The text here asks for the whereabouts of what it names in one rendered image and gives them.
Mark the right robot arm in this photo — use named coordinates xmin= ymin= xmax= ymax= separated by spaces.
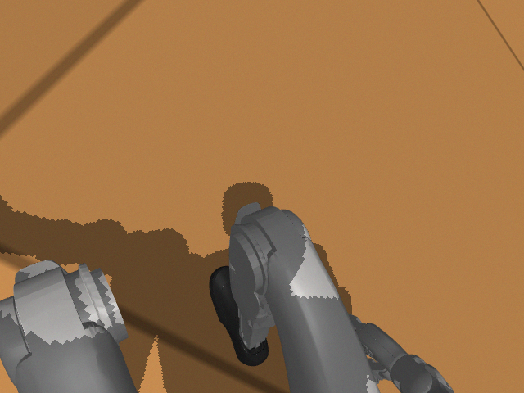
xmin=390 ymin=355 xmax=454 ymax=393

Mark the right robot foot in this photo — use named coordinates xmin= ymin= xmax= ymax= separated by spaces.
xmin=209 ymin=266 xmax=269 ymax=366

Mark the right robot hand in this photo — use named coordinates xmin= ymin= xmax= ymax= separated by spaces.
xmin=348 ymin=314 xmax=408 ymax=384

